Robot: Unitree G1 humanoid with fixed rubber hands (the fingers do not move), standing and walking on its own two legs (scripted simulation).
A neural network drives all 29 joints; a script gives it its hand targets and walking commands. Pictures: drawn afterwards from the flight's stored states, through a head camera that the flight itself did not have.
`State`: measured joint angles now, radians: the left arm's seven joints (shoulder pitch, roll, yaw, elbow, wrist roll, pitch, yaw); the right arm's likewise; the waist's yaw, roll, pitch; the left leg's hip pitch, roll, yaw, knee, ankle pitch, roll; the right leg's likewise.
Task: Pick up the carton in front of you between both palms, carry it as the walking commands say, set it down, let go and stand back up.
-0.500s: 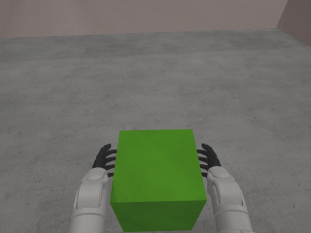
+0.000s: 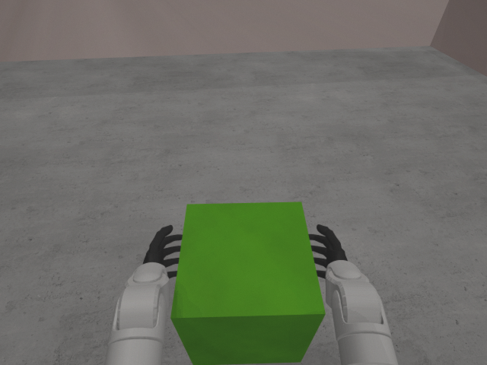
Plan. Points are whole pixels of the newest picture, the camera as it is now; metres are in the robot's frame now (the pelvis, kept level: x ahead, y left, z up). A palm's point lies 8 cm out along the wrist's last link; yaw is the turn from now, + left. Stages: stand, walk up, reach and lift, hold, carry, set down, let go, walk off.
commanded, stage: carry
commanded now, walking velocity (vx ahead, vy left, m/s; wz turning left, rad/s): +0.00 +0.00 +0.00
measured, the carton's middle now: (245, 286) +0.31 +0.00 -0.05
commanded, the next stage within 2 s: hold in 0.18 s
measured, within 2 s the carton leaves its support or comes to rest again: neither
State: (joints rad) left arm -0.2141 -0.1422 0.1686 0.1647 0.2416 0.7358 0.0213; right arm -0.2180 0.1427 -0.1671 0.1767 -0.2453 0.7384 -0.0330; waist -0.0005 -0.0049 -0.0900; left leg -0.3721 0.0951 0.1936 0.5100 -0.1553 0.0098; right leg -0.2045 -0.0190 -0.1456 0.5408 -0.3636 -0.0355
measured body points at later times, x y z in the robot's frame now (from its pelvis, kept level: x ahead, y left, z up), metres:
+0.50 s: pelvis -0.01 +0.01 +0.01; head -0.04 +0.03 +0.46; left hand +0.30 +0.12 +0.04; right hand +0.26 -0.18 +0.04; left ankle +0.06 +0.14 -0.73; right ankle -0.05 -0.09 -0.73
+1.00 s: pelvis -0.02 +0.06 +0.01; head -0.05 +0.09 +0.45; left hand +0.32 +0.16 +0.04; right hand +0.27 -0.14 +0.04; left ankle +0.06 +0.14 -0.73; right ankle -0.05 -0.09 -0.73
